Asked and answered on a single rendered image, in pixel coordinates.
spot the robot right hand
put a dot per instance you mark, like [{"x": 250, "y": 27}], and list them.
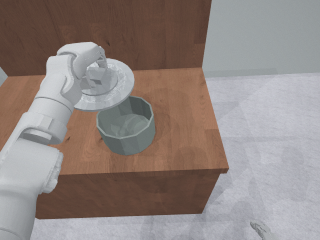
[{"x": 263, "y": 231}]

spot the left robot forearm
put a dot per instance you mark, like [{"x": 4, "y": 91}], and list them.
[{"x": 46, "y": 120}]

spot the lid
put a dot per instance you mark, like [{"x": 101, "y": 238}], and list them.
[{"x": 116, "y": 87}]

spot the left robot upper arm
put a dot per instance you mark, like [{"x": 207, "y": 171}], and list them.
[{"x": 29, "y": 170}]

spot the pot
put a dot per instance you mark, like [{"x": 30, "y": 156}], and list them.
[{"x": 128, "y": 128}]

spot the knob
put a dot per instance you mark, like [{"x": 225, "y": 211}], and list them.
[{"x": 97, "y": 74}]

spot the table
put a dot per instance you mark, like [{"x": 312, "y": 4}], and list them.
[{"x": 163, "y": 43}]

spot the robot left hand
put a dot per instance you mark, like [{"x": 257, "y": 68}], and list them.
[{"x": 91, "y": 52}]

